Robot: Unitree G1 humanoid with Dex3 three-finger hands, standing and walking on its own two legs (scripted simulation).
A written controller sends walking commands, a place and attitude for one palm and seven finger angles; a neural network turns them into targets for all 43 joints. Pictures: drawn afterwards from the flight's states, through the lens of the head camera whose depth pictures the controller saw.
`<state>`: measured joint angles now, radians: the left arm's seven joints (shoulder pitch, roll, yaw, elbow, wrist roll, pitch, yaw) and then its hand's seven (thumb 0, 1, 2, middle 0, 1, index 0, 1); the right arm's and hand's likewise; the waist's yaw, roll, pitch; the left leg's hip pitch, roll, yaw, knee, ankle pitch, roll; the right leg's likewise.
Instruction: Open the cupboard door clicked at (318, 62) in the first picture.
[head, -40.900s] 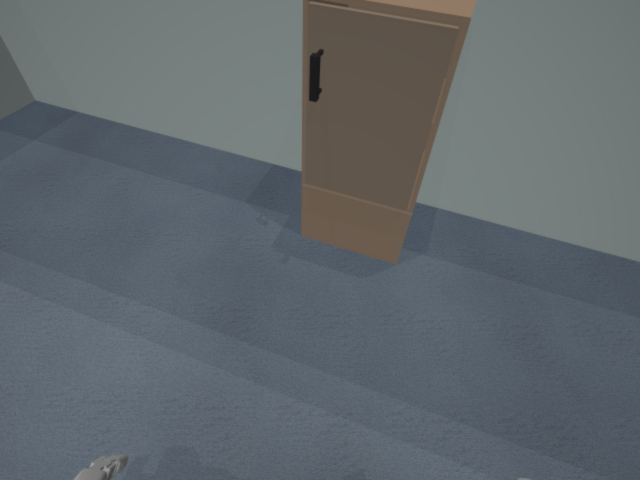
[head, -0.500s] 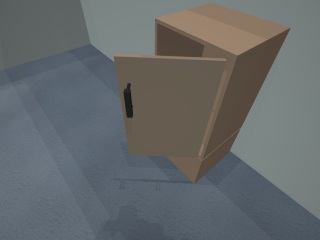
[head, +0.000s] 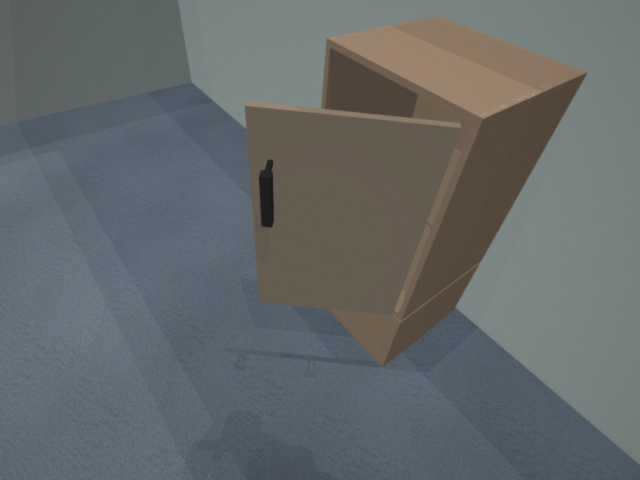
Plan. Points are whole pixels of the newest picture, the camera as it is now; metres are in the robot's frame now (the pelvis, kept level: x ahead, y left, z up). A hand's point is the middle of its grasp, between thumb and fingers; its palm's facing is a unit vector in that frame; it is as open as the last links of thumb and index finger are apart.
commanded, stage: look again from close up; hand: left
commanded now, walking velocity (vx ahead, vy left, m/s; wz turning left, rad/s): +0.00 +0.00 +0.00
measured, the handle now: (268, 193) +0.64 +0.14 -0.02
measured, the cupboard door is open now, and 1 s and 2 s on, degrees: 47 47 47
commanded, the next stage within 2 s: shuffle to correct the standing spot in 0.54 s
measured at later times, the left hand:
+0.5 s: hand out of the picture -0.03 +0.17 -0.18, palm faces +0.03 -0.99 -0.16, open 7.3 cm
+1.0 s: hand out of the picture -0.06 +0.17 -0.21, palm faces +0.06 -0.99 -0.10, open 7.4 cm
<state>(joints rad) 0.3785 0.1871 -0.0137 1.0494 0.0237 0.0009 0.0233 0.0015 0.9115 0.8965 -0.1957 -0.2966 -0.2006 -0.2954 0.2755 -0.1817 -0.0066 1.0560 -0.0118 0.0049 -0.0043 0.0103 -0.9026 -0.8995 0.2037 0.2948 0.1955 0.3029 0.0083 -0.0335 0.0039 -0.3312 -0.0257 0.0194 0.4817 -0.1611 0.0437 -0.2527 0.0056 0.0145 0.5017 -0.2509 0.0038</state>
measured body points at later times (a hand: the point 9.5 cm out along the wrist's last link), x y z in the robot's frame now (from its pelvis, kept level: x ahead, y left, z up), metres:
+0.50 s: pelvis -0.01 +0.00 +0.00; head -0.02 +0.02 +0.45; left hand -0.03 +0.22 -0.17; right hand +0.00 -0.22 -0.15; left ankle +0.09 +0.09 -0.73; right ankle +0.04 -0.13 -0.73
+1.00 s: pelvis -0.03 +0.02 -0.02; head -0.06 +0.06 +0.43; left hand -0.06 +0.23 -0.20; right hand -0.03 -0.22 -0.15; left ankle -0.01 +0.09 -0.74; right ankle +0.04 -0.13 -0.73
